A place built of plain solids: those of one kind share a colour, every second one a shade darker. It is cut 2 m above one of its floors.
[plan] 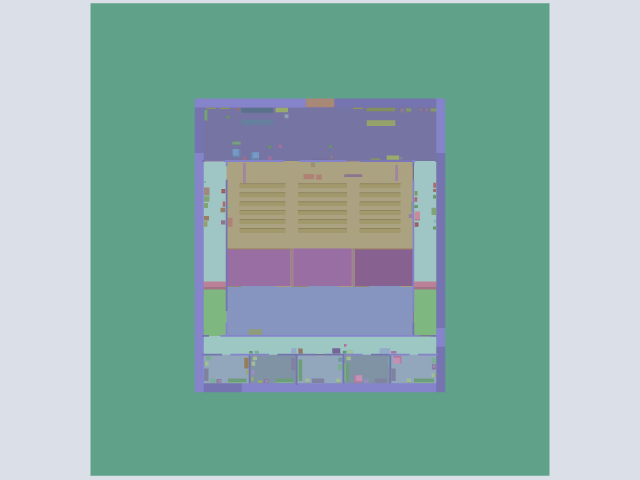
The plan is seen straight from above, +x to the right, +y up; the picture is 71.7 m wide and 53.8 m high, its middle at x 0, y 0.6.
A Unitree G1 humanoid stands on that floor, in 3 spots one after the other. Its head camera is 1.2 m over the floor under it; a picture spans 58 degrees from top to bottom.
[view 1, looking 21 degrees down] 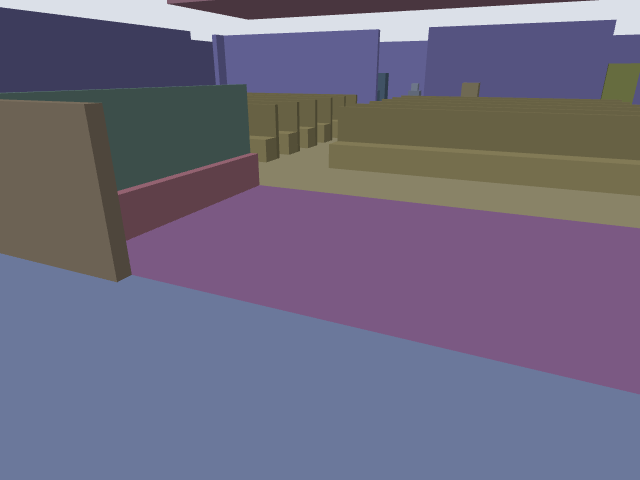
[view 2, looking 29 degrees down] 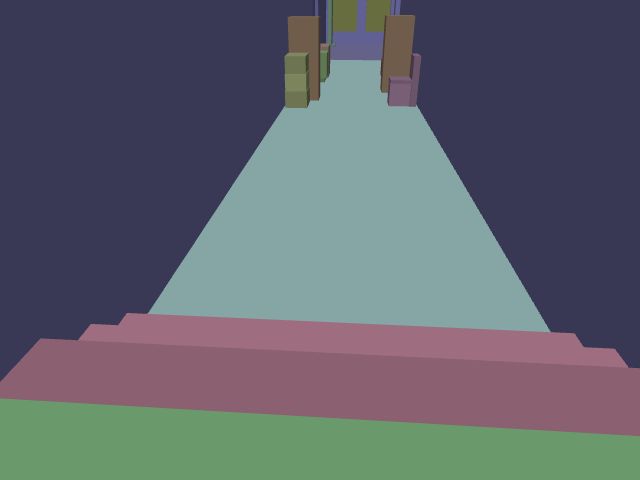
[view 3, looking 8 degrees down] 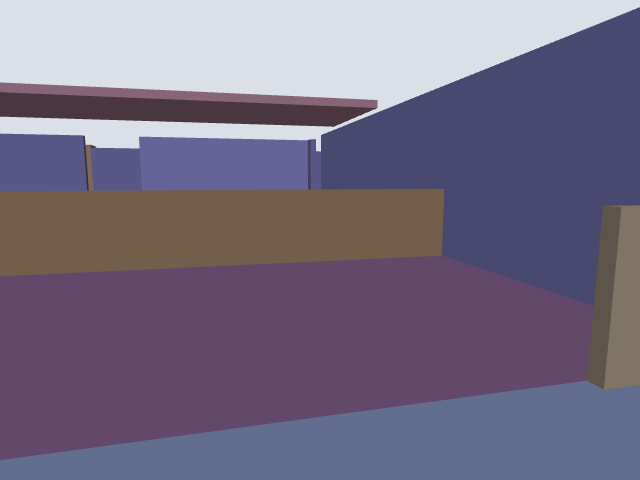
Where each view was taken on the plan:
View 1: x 0.79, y -6.36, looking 114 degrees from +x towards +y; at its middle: floor_lift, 4.80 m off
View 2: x -11.80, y -5.92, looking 94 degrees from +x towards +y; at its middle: floor_promenade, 3.55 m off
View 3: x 6.88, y -6.55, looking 76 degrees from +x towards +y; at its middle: rail_lift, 6.33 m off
